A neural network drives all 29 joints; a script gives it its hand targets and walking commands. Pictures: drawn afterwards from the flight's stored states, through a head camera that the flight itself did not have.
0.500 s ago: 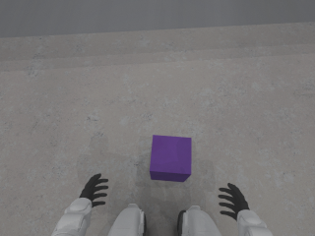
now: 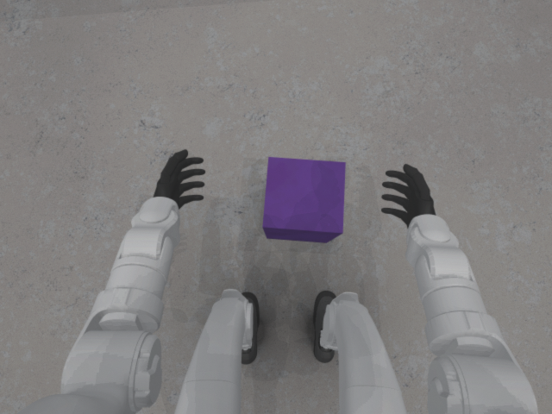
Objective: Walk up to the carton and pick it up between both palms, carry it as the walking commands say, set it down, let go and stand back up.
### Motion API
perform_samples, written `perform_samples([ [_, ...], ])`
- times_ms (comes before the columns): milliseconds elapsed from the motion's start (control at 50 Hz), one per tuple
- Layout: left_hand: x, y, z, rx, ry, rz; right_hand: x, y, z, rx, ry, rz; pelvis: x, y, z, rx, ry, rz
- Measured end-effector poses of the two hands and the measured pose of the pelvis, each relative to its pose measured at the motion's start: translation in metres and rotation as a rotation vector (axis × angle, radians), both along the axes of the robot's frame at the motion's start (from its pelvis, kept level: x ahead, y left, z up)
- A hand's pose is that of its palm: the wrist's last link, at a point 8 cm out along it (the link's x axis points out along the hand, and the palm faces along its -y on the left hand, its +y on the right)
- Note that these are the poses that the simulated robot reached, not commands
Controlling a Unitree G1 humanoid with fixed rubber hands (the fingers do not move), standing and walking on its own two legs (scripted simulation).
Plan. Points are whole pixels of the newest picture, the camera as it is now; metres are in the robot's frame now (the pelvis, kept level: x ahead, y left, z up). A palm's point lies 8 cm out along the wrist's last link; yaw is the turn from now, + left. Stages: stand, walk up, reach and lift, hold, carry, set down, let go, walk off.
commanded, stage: reach and lift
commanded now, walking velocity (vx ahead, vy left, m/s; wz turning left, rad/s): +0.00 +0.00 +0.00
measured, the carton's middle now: (301, 205) +0.46 -0.03 -0.54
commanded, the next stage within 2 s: none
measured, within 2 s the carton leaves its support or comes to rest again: neither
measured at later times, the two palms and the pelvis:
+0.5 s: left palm (184, 145) +0.48 +0.19 -0.14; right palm (400, 161) +0.46 -0.18 -0.15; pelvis +0.02 +0.00 -0.02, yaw +0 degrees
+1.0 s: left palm (207, 176) +0.47 +0.18 -0.30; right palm (381, 187) +0.45 -0.19 -0.29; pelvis -0.03 +0.00 -0.16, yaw -1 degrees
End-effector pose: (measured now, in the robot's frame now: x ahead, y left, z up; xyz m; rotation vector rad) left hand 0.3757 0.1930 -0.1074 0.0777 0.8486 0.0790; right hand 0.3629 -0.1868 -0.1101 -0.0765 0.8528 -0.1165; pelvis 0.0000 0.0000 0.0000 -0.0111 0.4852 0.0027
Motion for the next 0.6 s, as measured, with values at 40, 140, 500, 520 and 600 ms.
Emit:
perform_samples([
  [40,0.011,-0.002,-0.007,-0.003,-0.018,0.000,0.008,0.001,-0.009,-0.001,-0.014,-0.008,0.002,-0.001,-0.002,0.001,0.036,0.000],
  [140,0.042,-0.004,-0.017,-0.004,-0.092,0.006,0.031,-0.003,-0.022,-0.023,-0.064,-0.014,0.009,-0.001,-0.010,0.000,0.135,-0.002],
  [500,0.103,-0.005,-0.036,-0.017,-0.202,0.026,0.099,0.011,-0.037,0.032,-0.198,-0.042,0.019,0.002,-0.022,-0.003,0.304,-0.002],
  [520,0.102,-0.004,-0.038,-0.016,-0.200,0.027,0.099,0.011,-0.037,0.033,-0.202,-0.044,0.019,0.002,-0.023,-0.004,0.311,-0.001],
  [600,0.098,-0.001,-0.051,-0.016,-0.183,0.041,0.094,0.005,-0.050,0.015,-0.186,-0.052,0.016,0.002,-0.030,-0.006,0.347,-0.001],
])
